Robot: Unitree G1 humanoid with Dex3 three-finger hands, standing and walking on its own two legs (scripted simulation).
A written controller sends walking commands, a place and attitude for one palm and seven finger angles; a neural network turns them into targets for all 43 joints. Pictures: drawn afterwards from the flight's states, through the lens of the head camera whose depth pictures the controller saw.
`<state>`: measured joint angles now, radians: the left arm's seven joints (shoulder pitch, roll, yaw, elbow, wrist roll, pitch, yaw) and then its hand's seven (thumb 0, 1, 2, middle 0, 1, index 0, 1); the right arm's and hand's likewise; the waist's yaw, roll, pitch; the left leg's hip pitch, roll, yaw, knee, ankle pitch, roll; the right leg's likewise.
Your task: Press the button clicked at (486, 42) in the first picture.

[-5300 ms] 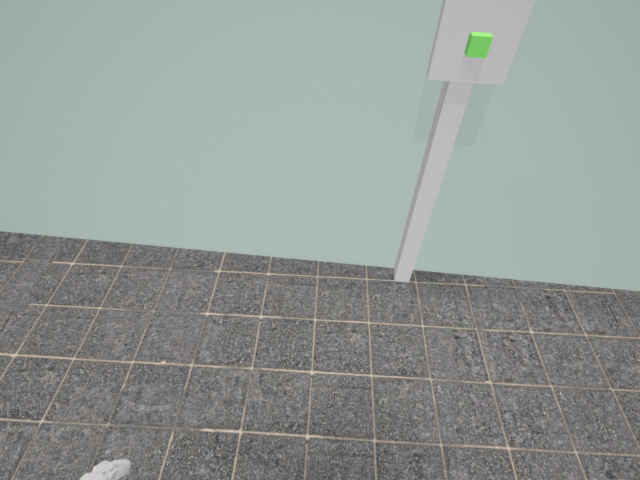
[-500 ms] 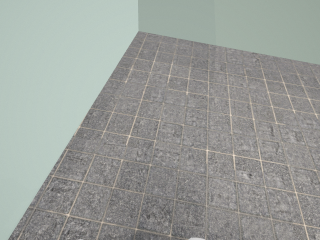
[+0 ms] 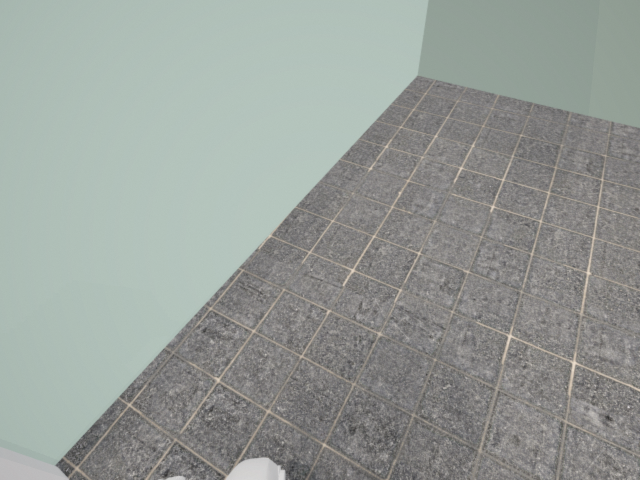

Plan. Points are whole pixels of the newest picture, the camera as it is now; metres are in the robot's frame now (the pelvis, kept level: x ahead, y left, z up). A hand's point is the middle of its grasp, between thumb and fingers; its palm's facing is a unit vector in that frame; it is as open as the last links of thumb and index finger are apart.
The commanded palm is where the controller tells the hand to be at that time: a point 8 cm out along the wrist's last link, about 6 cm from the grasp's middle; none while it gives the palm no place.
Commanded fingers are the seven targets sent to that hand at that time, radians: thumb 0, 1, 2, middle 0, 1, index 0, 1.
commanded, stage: turn to face it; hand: left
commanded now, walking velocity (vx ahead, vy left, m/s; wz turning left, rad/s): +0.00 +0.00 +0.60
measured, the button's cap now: out of the picture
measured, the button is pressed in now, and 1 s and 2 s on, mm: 0 0 0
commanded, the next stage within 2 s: take the last steps up to it in 1.72 s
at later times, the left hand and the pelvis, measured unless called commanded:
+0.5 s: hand out of the picture +0.02 +0.29 -0.16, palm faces +0.31 -0.91 -0.26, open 7.4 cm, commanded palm none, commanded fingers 0.00 0.90 0.90 -0.20 -0.30 -0.20 -0.30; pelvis -0.01 +0.05 +0.00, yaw +16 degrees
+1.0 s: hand out of the picture -0.05 +0.21 -0.15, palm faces +0.57 -0.78 -0.27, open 7.4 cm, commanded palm none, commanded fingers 0.00 0.90 0.90 -0.20 -0.30 -0.20 -0.30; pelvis +0.00 +0.01 +0.00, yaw +37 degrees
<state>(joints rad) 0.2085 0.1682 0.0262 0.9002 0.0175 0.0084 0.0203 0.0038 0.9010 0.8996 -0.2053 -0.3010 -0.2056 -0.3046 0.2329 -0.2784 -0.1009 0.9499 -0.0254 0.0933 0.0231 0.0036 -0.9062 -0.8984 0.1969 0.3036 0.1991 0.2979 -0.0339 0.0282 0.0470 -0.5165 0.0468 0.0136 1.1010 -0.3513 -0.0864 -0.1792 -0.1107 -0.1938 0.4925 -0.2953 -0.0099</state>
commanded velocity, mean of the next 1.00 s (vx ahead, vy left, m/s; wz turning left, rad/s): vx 0.00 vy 0.00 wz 0.60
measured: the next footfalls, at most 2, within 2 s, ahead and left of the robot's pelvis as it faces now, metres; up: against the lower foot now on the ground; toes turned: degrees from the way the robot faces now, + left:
left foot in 0.18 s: +0.01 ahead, +0.16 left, +0.00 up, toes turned +14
right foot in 0.66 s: +0.08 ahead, -0.07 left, +0.00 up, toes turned +20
